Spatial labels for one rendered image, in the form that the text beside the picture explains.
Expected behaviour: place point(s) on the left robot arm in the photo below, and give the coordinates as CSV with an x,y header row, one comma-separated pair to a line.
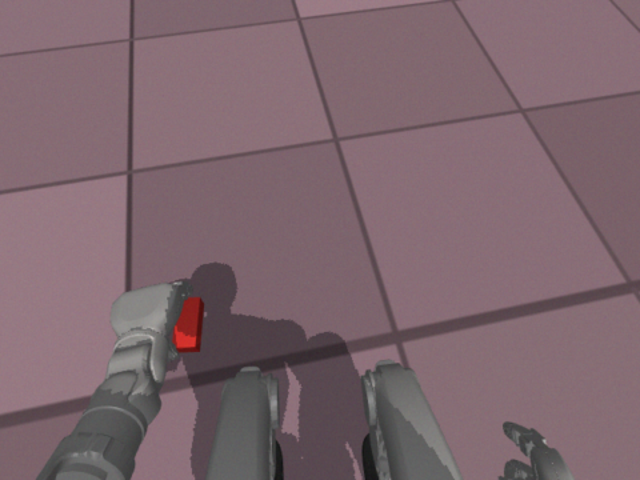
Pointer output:
x,y
105,441

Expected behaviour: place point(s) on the left robot hand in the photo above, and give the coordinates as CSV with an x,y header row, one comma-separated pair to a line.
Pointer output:
x,y
156,307

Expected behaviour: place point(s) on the small box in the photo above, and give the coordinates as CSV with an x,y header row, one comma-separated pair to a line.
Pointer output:
x,y
188,329

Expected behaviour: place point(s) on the right robot hand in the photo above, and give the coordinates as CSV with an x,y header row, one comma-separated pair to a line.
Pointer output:
x,y
546,463

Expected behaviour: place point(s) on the right robot foot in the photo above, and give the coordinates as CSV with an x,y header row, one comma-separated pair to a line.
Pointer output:
x,y
370,472

